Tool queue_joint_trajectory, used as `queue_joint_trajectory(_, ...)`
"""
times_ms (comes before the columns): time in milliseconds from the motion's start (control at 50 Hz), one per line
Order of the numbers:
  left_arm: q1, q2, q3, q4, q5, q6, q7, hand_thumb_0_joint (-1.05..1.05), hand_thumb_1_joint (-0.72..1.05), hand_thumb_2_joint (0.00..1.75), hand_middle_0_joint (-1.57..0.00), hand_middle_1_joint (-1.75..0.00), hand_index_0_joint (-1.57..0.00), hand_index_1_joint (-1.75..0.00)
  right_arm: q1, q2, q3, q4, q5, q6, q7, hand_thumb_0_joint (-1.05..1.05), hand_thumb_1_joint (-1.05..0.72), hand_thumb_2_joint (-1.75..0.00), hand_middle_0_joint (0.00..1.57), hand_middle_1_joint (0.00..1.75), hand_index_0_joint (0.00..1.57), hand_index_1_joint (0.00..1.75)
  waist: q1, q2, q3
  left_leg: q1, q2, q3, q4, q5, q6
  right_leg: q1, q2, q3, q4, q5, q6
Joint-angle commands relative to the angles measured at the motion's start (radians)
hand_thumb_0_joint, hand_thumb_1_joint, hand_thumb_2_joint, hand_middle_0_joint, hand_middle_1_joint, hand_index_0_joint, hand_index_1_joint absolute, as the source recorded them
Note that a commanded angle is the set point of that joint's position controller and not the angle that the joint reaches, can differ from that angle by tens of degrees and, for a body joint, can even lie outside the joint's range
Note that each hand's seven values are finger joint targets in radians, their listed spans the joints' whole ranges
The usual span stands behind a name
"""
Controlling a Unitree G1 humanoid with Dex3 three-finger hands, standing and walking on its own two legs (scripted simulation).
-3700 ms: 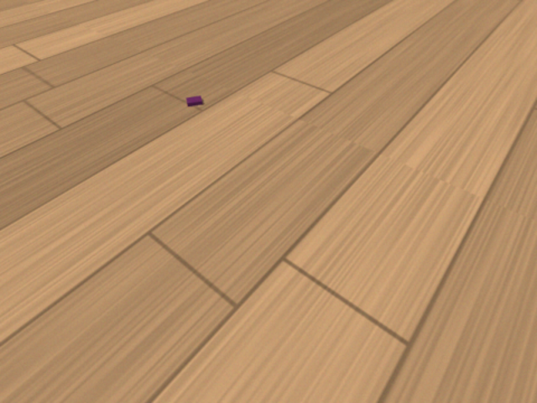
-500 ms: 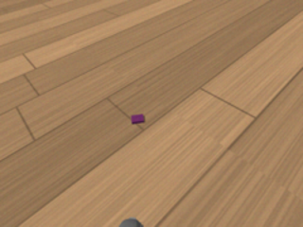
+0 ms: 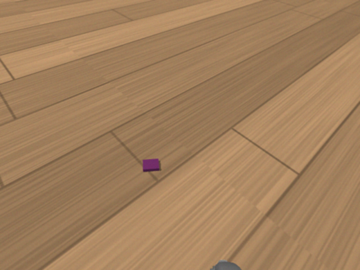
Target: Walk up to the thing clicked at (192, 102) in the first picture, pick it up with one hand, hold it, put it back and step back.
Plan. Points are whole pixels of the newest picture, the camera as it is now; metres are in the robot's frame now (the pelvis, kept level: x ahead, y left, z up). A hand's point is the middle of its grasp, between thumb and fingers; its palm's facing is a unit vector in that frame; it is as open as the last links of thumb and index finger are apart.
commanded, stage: walk up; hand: left
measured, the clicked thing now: (150, 165) +0.91 +0.18 -0.76
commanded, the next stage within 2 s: none
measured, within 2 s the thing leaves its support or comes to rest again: neither
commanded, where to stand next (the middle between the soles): +0.57 -0.07 m, yaw +1 degrees
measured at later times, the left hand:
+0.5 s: hand (113, 230) +0.26 +0.19 -0.12, palm faces +0.00 -0.92 -0.40, open 7.4 cm
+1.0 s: hand (112, 190) +0.39 +0.22 -0.16, palm faces +0.01 -0.95 -0.32, open 7.4 cm
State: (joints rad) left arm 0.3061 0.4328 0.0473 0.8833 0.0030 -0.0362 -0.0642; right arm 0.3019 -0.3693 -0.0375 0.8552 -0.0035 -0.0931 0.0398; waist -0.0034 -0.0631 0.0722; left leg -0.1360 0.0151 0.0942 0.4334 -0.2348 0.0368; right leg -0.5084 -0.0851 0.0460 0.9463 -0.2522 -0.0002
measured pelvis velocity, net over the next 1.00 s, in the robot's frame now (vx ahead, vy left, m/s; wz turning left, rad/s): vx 0.35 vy -0.05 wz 0.04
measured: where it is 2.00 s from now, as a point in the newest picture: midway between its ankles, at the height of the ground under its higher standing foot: (189, 227)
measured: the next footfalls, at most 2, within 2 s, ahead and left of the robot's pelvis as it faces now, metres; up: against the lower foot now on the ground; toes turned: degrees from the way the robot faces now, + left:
right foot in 0.22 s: +0.26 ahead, -0.17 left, +0.00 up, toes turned -5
left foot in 0.74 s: +0.41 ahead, +0.07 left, +0.00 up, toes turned +7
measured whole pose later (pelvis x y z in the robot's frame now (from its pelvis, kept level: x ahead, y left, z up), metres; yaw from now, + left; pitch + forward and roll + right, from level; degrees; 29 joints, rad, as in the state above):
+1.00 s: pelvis +0.35 -0.05 +0.00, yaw +3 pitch -5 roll +0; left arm 0.32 0.43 0.04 0.88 0.00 -0.03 -0.05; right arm 0.30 -0.38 -0.03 0.83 -0.01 -0.08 0.03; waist 0.00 -0.05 0.09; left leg -0.18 0.03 0.07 0.50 -0.24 0.02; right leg -0.47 -0.08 0.02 0.94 -0.32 -0.01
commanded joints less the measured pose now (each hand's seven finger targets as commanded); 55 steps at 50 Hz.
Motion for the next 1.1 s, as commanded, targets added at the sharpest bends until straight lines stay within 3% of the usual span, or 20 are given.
queue_joint_trajectory(0, -0.047, 0.161, 0.054, -0.073, 0.011, -0.014, -0.013, 0.0, 0.9, 0.9, -0.2, -0.3, -0.2, -0.3, 0.022, -0.302, -0.095, -0.063, 0.003, -0.03, -0.013, 0.0, -0.9, -0.9, 0.2, 0.3, 0.2, 0.3, -0.031, 0.204, 0.053, -0.014, 0.23, -0.182, -0.264, -0.032, 0.16, -0.087, -0.039, -0.036, -0.134, 0.093, 0.012)
queue_joint_trajectory(120, -0.127, 0.136, 0.057, -0.073, 0.009, -0.036, -0.02, 0.0, 0.9, 0.9, -0.2, -0.3, -0.2, -0.3, 0.007, -0.302, -0.095, -0.07, 0.001, -0.016, -0.012, 0.0, -0.9, -0.9, 0.2, 0.3, 0.2, 0.3, -0.021, 0.189, 0.022, -0.012, 0.232, -0.118, -0.137, 0.189, 0.142, 0.096, -0.011, -0.09, -0.373, 0.153, -0.022)
queue_joint_trajectory(160, -0.057, 0.151, 0.066, -0.043, 0.01, -0.043, -0.012, 0.0, 0.9, 0.9, -0.2, -0.3, -0.2, -0.3, 0.002, -0.299, -0.096, -0.081, 0.001, -0.008, -0.019, 0.0, -0.9, -0.9, 0.2, 0.3, 0.2, 0.3, 0.018, 0.139, -0.028, -0.047, 0.235, -0.118, -0.028, 0.182, 0.123, 0.258, 0.013, -0.104, -0.411, 0.132, -0.031)
queue_joint_trajectory(200, 0.121, 0.227, 0.099, 0.005, 0.016, -0.06, 0.01, 0.0, 0.9, 0.9, -0.2, -0.3, -0.2, -0.3, 0.061, -0.222, -0.064, -0.082, -0.001, -0.006, -0.018, 0.0, -0.9, -0.9, 0.2, 0.3, 0.2, 0.3, 0.099, -0.065, -0.168, -0.157, 0.12, -0.029, 0.366, 0.169, 0.073, 0.552, 0.002, -0.047, -0.475, 0.013, -0.064)
queue_joint_trajectory(220, 0.17, 0.311, 0.126, -0.001, 0.022, -0.064, 0.023, 0.0, 0.9, 0.9, -0.2, -0.3, -0.2, -0.3, 0.122, -0.151, -0.04, -0.091, 0.002, -0.004, -0.015, 0.0, -0.9, -0.9, 0.2, 0.3, 0.2, 0.3, 0.099, -0.297, -0.199, -0.345, -0.001, 0.006, 0.589, -0.189, 0.029, 0.663, -0.211, 0.292, -0.572, -0.151, -0.105)
queue_joint_trajectory(240, 0.15, 0.341, 0.122, -0.02, 0.011, -0.062, 0.027, 0.0, 0.9, 0.9, -0.2, -0.3, -0.2, -0.3, 0.113, -0.226, -0.053, -0.074, 0.008, 0.007, -0.02, 0.0, -0.9, -0.9, 0.2, 0.3, 0.2, 0.3, 0.106, -0.216, -0.155, -0.485, -0.061, -0.058, 0.707, -0.296, 0.005, 0.663, -0.345, 0.584, -0.709, -0.229, -0.193)
queue_joint_trajectory(260, 0.099, 0.336, 0.118, -0.033, -0.002, -0.057, 0.03, 0.0, 0.9, 0.9, -0.2, -0.3, -0.2, -0.3, 0.081, -0.287, -0.068, -0.055, 0.0, 0.014, -0.031, 0.0, -0.9, -0.9, 0.2, 0.3, 0.2, 0.3, 0.098, -0.162, -0.119, -0.488, 0.004, -0.122, 0.769, -0.288, 0.007, 0.581, -0.364, 0.602, -0.7, -0.223, -0.255)
queue_joint_trajectory(320, 0.003, 0.233, 0.084, -0.061, -0.013, -0.057, 0.042, 0.0, 0.9, 0.9, -0.2, -0.3, -0.2, -0.3, 0.089, -0.265, -0.064, -0.005, 0.025, 0.02, -0.019, 0.0, -0.9, -0.9, 0.2, 0.3, 0.2, 0.3, 0.036, -0.096, -0.026, -0.416, 0.045, -0.2, 0.705, -0.123, 0.007, 0.4, -0.207, 0.244, -0.693, 0.01, -0.151)
queue_joint_trajectory(360, -0.021, 0.214, 0.077, -0.067, -0.007, -0.062, 0.04, 0.0, 0.9, 0.9, -0.2, -0.3, -0.2, -0.3, 0.121, -0.241, -0.062, 0.011, 0.011, 0.032, -0.009, 0.0, -0.9, -0.9, 0.2, 0.3, 0.2, 0.3, 0.01, -0.104, -0.012, -0.348, 0.044, -0.169, 0.65, -0.071, -0.002, 0.304, -0.159, 0.127, -0.703, 0.055, -0.155)
queue_joint_trajectory(480, -0.001, 0.214, 0.083, -0.1, 0.006, -0.071, 0.037, 0.0, 0.9, 0.9, -0.2, -0.3, -0.2, -0.3, 0.024, -0.232, -0.074, -0.016, -0.008, 0.041, 0.014, 0.0, -0.9, -0.9, 0.2, 0.3, 0.2, 0.3, 0.035, -0.05, 0.028, -0.435, 0.055, -0.161, 0.436, 0.023, -0.052, 0.34, -0.169, 0.056, -0.764, -0.057, -0.184)
queue_joint_trajectory(640, 0.026, 0.234, 0.084, -0.115, 0.009, -0.061, 0.031, 0.0, 0.9, 0.9, -0.2, -0.3, -0.2, -0.3, -0.071, -0.209, -0.071, -0.052, -0.02, 0.016, 0.023, 0.0, -0.9, -0.9, 0.2, 0.3, 0.2, 0.3, 0.054, -0.033, 0.02, -0.273, 0.068, -0.059, 0.173, 0.066, -0.02, 0.321, -0.183, 0.011, -0.646, 0.005, -0.196)
queue_joint_trajectory(700, 0.023, 0.221, 0.069, -0.12, 0.01, -0.052, 0.031, 0.0, 0.9, 0.9, -0.2, -0.3, -0.2, -0.3, 0.033, -0.233, -0.082, -0.025, -0.021, 0.0, 0.011, 0.0, -0.9, -0.9, 0.2, 0.3, 0.2, 0.3, -0.023, 0.058, -0.034, -0.029, 0.016, -0.027, 0.082, 0.048, 0.013, 0.241, -0.148, -0.032, -0.431, 0.183, -0.161)
queue_joint_trajectory(720, 0.054, 0.179, 0.051, -0.118, 0.006, -0.048, 0.031, 0.0, 0.9, 0.9, -0.2, -0.3, -0.2, -0.3, 0.133, -0.271, -0.099, 0.004, -0.027, -0.008, -0.002, 0.0, -0.9, -0.9, 0.2, 0.3, 0.2, 0.3, -0.065, 0.175, -0.11, 0.123, 0.029, -0.078, 0.031, -0.022, 0.041, 0.194, -0.08, -0.092, -0.201, 0.252, -0.129)
queue_joint_trajectory(740, 0.104, 0.106, 0.03, -0.129, -0.01, -0.046, 0.033, 0.0, 0.9, 0.9, -0.2, -0.3, -0.2, -0.3, 0.2, -0.355, -0.122, -0.006, -0.043, -0.012, -0.014, 0.0, -0.9, -0.9, 0.2, 0.3, 0.2, 0.3, -0.078, 0.392, -0.179, 0.26, 0.242, -0.408, -0.042, -0.101, 0.111, 0.022, 0.021, -0.15, 0.075, 0.05, -0.061)
queue_joint_trajectory(760, 0.124, 0.135, 0.042, -0.111, -0.015, -0.036, 0.04, 0.0, 0.9, 0.9, -0.2, -0.3, -0.2, -0.3, 0.179, -0.395, -0.127, -0.035, -0.023, -0.012, -0.021, 0.0, -0.9, -0.9, 0.2, 0.3, 0.2, 0.3, -0.068, 0.337, -0.157, 0.299, 0.411, -0.742, -0.158, -0.138, 0.214, -0.154, 0.131, -0.108, 0.177, -0.284, -0.039)
queue_joint_trajectory(780, 0.07, 0.216, 0.057, -0.097, 0.0, -0.026, 0.051, 0.0, 0.9, 0.9, -0.2, -0.3, -0.2, -0.3, 0.161, -0.39, -0.135, -0.031, 0.002, -0.005, -0.018, 0.0, -0.9, -0.9, 0.2, 0.3, 0.2, 0.3, -0.075, 0.26, -0.102, 0.242, 0.448, -0.76, -0.146, -0.139, 0.274, -0.169, 0.048, -0.014, 0.232, -0.318, -0.053)
queue_joint_trajectory(800, 0.031, 0.223, 0.05, -0.101, 0.004, -0.03, 0.052, 0.0, 0.9, 0.9, -0.2, -0.3, -0.2, -0.3, 0.133, -0.353, -0.123, -0.04, 0.005, 0.001, -0.023, 0.0, -0.9, -0.9, 0.2, 0.3, 0.2, 0.3, -0.07, 0.177, -0.057, 0.155, 0.408, -0.635, -0.137, -0.01, 0.268, -0.167, 0.033, 0.015, 0.254, -0.283, -0.051)
queue_joint_trajectory(860, 0.089, 0.185, 0.048, -0.061, -0.012, -0.018, 0.032, 0.0, 0.9, 0.9, -0.2, -0.3, -0.2, -0.3, 0.041, -0.284, -0.085, -0.061, 0.01, -0.008, -0.029, 0.0, -0.9, -0.9, 0.2, 0.3, 0.2, 0.3, -0.007, 0.18, 0.02, -0.031, 0.249, -0.275, -0.151, 0.133, 0.137, -0.034, 0.0, 0.04, 0.112, -0.113, -0.043)
queue_joint_trajectory(960, 0.065, 0.16, 0.05, -0.058, -0.001, -0.015, 0.011, 0.0, 0.9, 0.9, -0.2, -0.3, -0.2, -0.3, -0.005, -0.306, -0.094, -0.098, -0.004, -0.008, -0.02, 0.0, -0.9, -0.9, 0.2, 0.3, 0.2, 0.3, -0.006, 0.252, 0.038, -0.093, 0.251, -0.208, -0.199, -0.075, 0.199, -0.01, -0.031, -0.042, -0.086, -0.027, 0.005)
queue_joint_trajectory(1080, 0.014, 0.169, 0.065, -0.044, 0.003, -0.037, 0.003, 0.0, 0.9, 0.9, -0.2, -0.3, -0.2, -0.3, -0.03, -0.318, -0.097, -0.11, -0.007, 0.01, -0.003, 0.0, -0.9, -0.9, 0.2, 0.3, 0.2, 0.3, -0.002, 0.238, 0.053, -0.227, 0.225, -0.187, -0.161, -0.26, 0.175, 0.167, 0.005, -0.094, -0.281, 0.052, -0.001)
